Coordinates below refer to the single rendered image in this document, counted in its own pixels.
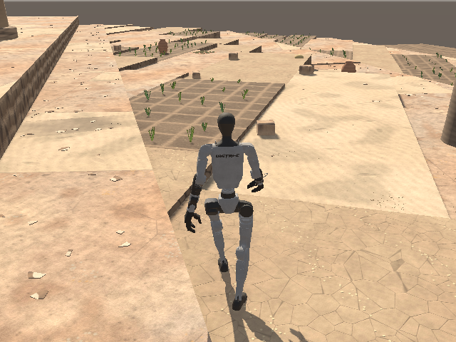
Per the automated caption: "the robot left forearm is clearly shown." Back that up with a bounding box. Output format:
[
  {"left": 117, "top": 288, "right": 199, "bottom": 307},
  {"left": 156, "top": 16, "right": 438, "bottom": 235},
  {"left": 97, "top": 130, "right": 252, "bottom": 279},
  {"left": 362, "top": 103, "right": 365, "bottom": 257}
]
[{"left": 187, "top": 174, "right": 202, "bottom": 212}]

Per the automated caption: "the left robot upper arm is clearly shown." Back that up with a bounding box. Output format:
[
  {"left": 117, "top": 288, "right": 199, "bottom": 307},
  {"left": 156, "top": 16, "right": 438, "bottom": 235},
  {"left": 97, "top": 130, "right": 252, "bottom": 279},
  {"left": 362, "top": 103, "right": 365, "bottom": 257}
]
[{"left": 195, "top": 144, "right": 212, "bottom": 185}]

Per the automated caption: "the robot left thigh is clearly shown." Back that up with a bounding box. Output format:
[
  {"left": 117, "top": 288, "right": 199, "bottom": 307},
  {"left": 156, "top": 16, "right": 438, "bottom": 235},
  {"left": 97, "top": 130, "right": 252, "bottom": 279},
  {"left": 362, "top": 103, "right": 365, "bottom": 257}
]
[{"left": 204, "top": 198, "right": 223, "bottom": 232}]

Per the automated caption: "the robot head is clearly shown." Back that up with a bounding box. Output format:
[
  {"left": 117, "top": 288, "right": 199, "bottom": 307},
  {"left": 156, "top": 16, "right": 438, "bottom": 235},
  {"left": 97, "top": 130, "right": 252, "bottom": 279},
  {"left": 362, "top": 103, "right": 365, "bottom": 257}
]
[{"left": 215, "top": 113, "right": 239, "bottom": 147}]

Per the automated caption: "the left robot hand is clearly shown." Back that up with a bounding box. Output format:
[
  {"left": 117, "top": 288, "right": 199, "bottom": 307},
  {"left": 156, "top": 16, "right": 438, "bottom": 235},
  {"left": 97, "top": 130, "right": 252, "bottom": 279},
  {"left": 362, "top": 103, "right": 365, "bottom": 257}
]
[{"left": 185, "top": 211, "right": 201, "bottom": 233}]

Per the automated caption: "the right robot hand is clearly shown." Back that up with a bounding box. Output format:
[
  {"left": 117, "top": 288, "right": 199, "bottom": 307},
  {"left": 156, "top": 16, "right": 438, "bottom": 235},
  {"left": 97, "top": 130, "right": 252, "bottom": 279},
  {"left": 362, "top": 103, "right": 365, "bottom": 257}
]
[{"left": 247, "top": 180, "right": 264, "bottom": 192}]

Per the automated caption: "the right robot upper arm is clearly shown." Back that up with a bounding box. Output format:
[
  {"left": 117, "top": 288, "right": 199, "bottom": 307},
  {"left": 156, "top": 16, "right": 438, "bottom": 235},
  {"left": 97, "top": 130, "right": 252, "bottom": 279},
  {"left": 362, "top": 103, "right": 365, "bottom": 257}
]
[{"left": 242, "top": 142, "right": 261, "bottom": 179}]

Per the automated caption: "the robot right forearm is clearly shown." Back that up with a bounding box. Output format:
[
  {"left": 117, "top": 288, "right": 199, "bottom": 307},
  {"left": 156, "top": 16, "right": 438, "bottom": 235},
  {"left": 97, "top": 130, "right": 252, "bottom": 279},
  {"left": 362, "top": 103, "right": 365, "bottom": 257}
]
[{"left": 254, "top": 168, "right": 264, "bottom": 185}]

